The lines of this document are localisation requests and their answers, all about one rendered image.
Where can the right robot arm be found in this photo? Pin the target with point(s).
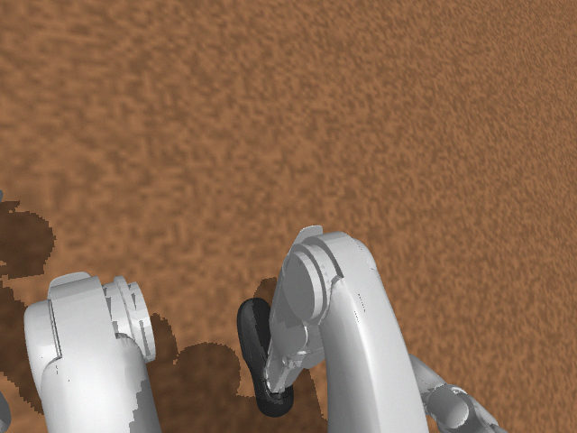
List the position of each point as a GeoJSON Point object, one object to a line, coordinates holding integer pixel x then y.
{"type": "Point", "coordinates": [455, 411]}

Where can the right robot foot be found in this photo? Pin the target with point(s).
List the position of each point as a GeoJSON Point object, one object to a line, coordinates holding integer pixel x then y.
{"type": "Point", "coordinates": [254, 336]}

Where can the right robot hand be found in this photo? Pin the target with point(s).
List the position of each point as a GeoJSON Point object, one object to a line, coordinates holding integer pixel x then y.
{"type": "Point", "coordinates": [427, 379]}

